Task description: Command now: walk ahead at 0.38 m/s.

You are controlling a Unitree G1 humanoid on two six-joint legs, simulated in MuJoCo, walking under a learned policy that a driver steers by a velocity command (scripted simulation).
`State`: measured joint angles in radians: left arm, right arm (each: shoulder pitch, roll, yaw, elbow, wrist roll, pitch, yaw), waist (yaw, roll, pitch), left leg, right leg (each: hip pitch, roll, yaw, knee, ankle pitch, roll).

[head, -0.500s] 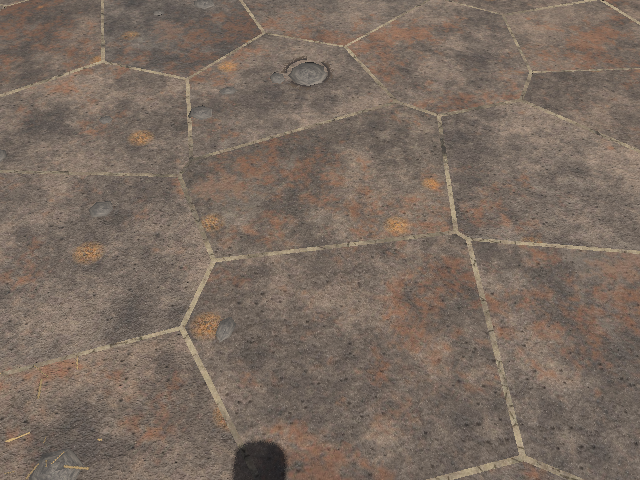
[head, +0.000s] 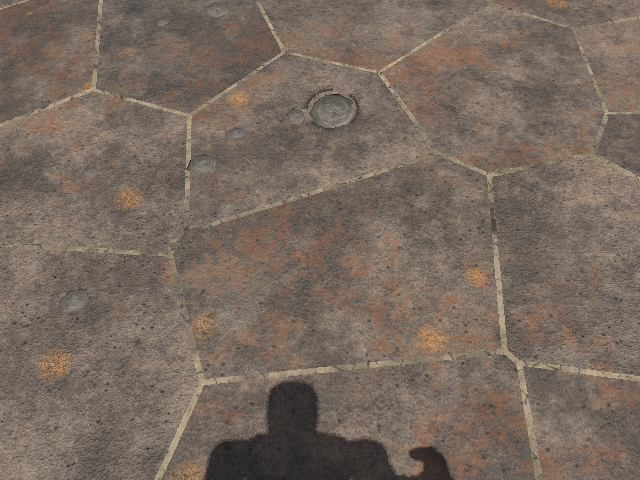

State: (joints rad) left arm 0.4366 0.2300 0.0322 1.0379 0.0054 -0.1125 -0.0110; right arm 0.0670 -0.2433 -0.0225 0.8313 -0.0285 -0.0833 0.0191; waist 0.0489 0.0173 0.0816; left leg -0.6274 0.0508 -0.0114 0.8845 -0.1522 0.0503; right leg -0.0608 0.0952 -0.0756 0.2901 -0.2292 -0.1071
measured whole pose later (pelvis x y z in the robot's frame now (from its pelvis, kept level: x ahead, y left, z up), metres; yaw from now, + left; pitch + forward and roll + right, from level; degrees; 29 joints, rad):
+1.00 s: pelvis +0.22 -0.03 +0.00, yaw +0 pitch -1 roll +0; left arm 0.33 0.15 -0.01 1.11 0.01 -0.02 0.04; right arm 0.30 -0.16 0.00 1.12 -0.01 -0.01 -0.03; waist -0.01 0.00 0.00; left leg -0.25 -0.02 0.01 0.38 -0.12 0.02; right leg -0.13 0.04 0.01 0.40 -0.26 -0.03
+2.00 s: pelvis +0.29 -0.03 +0.00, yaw +0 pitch +0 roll +0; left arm 0.49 0.17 0.04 1.14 0.02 -0.05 0.04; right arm 0.25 -0.18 -0.04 1.07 -0.03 -0.03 0.01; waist 0.03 -0.02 -0.01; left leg -0.42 0.02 0.06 0.77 -0.34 0.04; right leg 0.02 0.03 0.02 0.28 -0.30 -0.05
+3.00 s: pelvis +0.43 +0.00 +0.00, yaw +0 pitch -2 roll +0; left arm 0.30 0.12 0.00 1.16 0.01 -0.02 0.05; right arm 0.32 -0.12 0.01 1.14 -0.01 -0.02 -0.05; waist 0.00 0.00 0.04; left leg -0.08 -0.02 0.07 0.37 -0.27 0.04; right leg -0.11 0.02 -0.05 0.38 -0.24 -0.03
